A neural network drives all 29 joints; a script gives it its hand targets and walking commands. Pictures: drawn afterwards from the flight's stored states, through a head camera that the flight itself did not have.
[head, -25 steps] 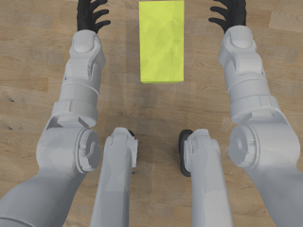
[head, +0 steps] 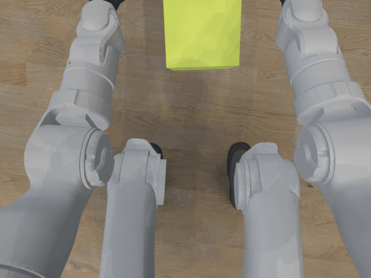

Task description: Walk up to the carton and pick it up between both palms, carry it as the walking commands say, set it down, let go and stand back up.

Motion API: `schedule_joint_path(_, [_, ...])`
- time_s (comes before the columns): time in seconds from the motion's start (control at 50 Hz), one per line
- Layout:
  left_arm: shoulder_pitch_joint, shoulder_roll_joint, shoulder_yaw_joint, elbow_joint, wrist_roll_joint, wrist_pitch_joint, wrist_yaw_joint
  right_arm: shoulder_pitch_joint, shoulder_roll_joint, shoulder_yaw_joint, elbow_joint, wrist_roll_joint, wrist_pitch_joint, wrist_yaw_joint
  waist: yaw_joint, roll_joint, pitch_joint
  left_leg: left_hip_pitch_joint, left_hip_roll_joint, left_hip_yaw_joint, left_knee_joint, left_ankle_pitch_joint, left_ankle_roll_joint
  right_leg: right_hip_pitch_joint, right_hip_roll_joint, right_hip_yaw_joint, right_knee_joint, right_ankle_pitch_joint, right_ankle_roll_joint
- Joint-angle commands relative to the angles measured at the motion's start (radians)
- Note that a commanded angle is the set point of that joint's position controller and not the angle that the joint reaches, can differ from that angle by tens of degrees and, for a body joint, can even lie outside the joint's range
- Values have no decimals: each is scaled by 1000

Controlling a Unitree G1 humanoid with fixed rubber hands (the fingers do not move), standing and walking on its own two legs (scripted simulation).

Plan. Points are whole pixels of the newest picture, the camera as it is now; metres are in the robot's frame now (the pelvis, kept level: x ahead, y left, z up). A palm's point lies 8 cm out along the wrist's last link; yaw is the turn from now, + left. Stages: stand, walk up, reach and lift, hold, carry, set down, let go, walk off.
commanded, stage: reach and lift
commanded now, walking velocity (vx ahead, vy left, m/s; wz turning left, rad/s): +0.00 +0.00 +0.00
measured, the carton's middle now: (200, 7) +0.57 -0.01 -0.32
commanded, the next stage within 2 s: none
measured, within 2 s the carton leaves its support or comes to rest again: leaves its support in 1.52 s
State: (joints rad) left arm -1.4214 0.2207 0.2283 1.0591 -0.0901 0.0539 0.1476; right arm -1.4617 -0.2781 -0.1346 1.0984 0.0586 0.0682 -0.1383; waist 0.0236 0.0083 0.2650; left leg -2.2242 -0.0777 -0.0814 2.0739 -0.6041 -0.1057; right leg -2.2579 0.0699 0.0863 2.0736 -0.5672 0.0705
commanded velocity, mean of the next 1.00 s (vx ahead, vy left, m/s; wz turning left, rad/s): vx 0.00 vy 0.00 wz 0.00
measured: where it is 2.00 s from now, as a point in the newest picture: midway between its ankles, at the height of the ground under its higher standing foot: (194, 186)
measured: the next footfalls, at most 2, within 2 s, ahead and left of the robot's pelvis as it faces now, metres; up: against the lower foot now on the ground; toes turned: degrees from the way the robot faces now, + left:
none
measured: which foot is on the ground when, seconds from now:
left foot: down 0.00-1.00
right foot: down 0.00-1.00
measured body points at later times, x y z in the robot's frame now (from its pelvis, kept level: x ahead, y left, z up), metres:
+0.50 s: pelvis +0.00 +0.01 -0.04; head +0.39 +0.00 +0.18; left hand +0.55 +0.15 -0.25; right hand +0.56 -0.15 -0.25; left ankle +0.10 +0.14 -0.37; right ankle +0.10 -0.13 -0.37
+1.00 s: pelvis -0.01 +0.00 -0.04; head +0.38 -0.01 +0.18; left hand +0.56 +0.12 -0.24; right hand +0.56 -0.13 -0.24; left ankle +0.10 +0.14 -0.37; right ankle +0.10 -0.13 -0.37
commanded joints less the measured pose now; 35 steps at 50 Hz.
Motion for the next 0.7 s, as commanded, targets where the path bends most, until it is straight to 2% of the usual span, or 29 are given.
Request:
schedule_joint_path(0.0, [-257,95,-17,-84,-10,-26,-1,-285,-82,13,-77,14,-28,5,12,-54,-1205,539,-4,175,-107,374,22,702,-4,-144,-103,375,-7])
schedule_joint_path(0.1, [-301,105,-33,-52,-5,-30,-10,-327,-108,15,-43,27,-39,20,2,-32,-1103,522,1,156,-63,354,26,612,-10,-136,-59,338,-9])
schedule_joint_path(0.14, [-316,100,-27,-50,10,-31,-15,-349,-117,14,-33,30,-45,32,18,-16,-1043,492,0,151,-53,361,27,593,-11,-127,-39,333,-17])
schedule_joint_path(0.22, [-311,105,-25,-24,11,-40,-32,-317,-119,1,23,13,-54,46,-5,-27,-942,460,-2,135,-23,389,27,552,-13,-121,-10,362,-16])
schedule_joint_path(0.28, [-306,103,-24,-3,10,-43,-44,-311,-119,-10,39,7,-59,57,-8,-21,-883,446,-5,127,-11,400,26,524,-14,-118,6,365,-18])
schedule_joint_path(0.44, [-314,105,-37,0,-17,-45,-49,-338,-120,9,-6,26,-61,62,-2,-33,-929,478,-8,128,8,440,26,582,-13,-123,28,407,-15])
schedule_joint_path(0.68, [-370,58,-15,26,20,-28,-66,-377,-58,-8,17,-8,-38,72,-7,-30,-850,453,-14,133,-8,343,30,570,-5,-123,8,320,-17])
